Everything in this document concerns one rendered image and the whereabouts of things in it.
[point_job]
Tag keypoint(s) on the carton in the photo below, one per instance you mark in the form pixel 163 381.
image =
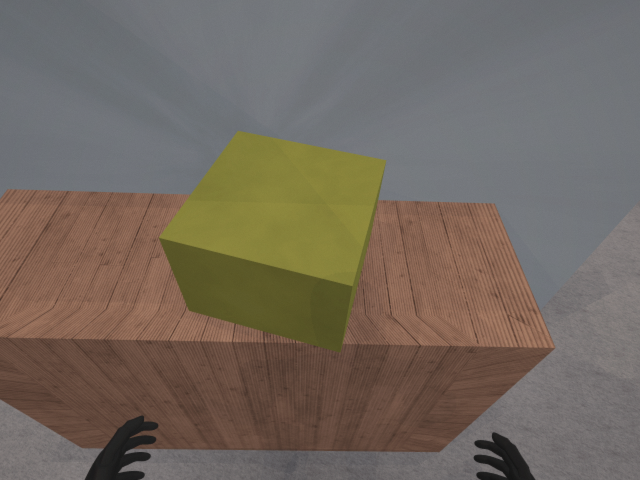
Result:
pixel 274 237

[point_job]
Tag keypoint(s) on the pedestal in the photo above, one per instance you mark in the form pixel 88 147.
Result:
pixel 94 331

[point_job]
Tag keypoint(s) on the right robot hand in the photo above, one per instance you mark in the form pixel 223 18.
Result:
pixel 514 466

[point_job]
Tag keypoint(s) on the left robot hand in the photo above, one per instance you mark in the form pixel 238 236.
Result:
pixel 112 458

